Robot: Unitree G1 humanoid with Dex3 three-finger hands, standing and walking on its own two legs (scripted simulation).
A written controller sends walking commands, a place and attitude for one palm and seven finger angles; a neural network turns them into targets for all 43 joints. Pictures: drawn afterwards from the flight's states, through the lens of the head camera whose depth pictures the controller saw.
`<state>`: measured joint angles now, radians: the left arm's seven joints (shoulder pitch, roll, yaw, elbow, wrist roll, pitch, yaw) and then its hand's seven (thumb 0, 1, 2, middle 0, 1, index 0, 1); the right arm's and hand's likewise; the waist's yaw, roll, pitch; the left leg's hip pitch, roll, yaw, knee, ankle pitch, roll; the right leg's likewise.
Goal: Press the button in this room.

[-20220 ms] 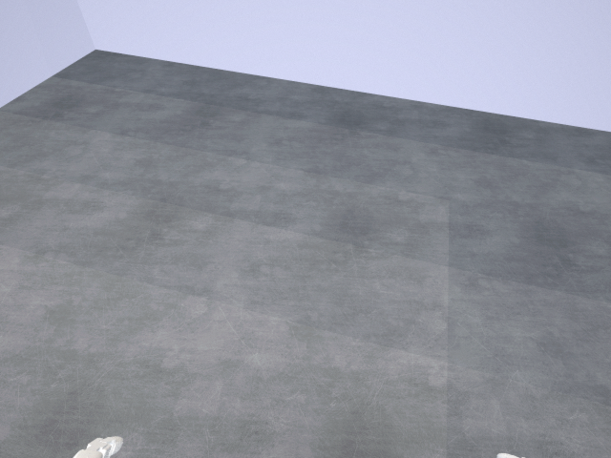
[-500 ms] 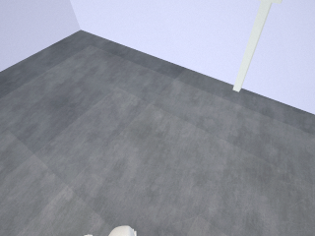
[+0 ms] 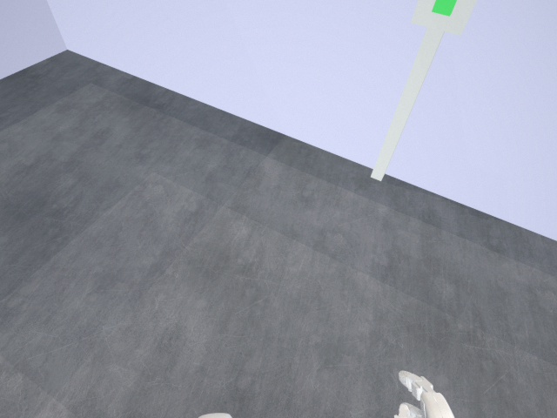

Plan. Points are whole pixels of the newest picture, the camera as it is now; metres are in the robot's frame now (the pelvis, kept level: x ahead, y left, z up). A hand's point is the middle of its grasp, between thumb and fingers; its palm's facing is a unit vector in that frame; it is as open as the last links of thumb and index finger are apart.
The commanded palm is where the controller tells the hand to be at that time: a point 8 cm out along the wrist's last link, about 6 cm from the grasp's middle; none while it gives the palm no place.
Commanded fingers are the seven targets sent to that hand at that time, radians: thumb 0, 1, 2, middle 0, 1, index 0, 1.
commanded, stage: turn or walk to find it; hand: left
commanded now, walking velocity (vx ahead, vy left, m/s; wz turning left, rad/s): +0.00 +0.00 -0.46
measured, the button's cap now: (445, 2) +1.35 -0.36 +0.10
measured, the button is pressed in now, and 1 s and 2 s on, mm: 0 0 0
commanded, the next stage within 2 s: stand and wait in 0.22 s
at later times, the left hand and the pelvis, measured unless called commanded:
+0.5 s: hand (262, 303) +0.34 +0.07 -0.15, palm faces -0.26 -0.94 -0.21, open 7.4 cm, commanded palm none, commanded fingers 0.00 0.90 0.90 -0.20 -0.30 -0.20 -0.30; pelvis +0.15 -0.06 +0.00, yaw -9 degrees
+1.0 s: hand (222, 364) +0.22 +0.12 -0.17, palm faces -0.07 -0.98 -0.18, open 7.3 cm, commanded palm none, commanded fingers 0.00 0.90 0.90 -0.20 -0.30 -0.20 -0.30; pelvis +0.20 -0.06 +0.01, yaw -8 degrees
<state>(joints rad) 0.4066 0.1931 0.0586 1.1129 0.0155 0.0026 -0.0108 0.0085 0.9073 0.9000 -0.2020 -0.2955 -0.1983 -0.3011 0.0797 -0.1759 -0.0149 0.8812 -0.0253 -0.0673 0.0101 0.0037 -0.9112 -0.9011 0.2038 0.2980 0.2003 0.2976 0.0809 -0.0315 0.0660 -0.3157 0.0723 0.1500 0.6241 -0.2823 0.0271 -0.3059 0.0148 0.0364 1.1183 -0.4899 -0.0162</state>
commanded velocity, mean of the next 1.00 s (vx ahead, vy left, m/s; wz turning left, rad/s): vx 0.10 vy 0.00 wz -0.08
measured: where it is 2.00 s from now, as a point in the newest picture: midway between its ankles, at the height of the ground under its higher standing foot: outside the picture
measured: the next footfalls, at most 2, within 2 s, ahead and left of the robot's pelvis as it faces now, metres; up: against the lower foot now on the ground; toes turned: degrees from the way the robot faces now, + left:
right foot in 0.42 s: +0.22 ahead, -0.19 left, +0.00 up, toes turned -13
left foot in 0.84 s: +0.21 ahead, +0.06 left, +0.00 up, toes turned -1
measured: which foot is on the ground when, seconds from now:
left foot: down 0.00-0.42, up 0.44-0.82, down 0.84-1.00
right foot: up 0.00-0.40, down 0.42-1.00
